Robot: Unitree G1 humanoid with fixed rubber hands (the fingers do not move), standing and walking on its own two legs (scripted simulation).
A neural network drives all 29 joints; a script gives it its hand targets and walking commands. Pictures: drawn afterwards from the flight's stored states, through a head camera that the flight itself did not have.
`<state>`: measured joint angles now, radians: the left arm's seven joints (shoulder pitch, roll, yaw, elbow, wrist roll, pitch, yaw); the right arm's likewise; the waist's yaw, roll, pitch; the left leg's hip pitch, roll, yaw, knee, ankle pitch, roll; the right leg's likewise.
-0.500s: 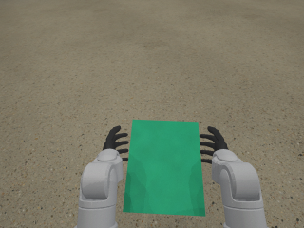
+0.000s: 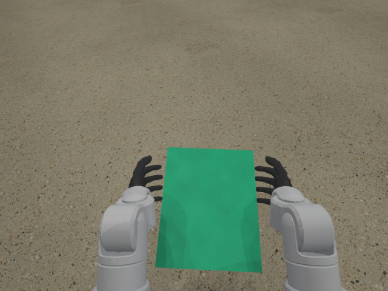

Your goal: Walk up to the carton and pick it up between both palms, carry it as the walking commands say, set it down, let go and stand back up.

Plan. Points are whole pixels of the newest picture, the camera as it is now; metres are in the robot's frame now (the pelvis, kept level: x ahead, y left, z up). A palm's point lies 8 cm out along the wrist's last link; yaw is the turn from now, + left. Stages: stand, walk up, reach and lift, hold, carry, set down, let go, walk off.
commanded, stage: carry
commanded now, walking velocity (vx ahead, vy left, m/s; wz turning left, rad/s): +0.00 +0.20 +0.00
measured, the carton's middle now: (207, 210) +0.30 +0.00 +0.01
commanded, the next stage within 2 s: none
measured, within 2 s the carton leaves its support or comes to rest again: neither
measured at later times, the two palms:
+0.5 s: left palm (131, 210) +0.26 +0.14 +0.10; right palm (277, 209) +0.25 -0.12 +0.09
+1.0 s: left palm (134, 211) +0.25 +0.13 +0.10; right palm (281, 211) +0.25 -0.12 +0.09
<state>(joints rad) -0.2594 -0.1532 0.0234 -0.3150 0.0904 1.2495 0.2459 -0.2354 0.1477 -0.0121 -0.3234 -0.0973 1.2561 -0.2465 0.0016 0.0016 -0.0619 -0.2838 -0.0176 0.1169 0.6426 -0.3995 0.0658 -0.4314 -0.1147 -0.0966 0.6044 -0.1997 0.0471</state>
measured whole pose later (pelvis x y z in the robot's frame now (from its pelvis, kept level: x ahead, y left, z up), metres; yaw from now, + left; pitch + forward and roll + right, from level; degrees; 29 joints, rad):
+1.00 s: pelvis -0.03 +0.00 -0.01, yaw +1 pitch +2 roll +0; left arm -0.25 -0.15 0.02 -0.34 0.09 1.25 0.24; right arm -0.23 0.15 -0.01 -0.35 -0.09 1.26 -0.25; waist 0.01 0.00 -0.05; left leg -0.35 -0.03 0.12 0.69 -0.38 0.08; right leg -0.49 -0.14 -0.10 0.64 -0.17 0.05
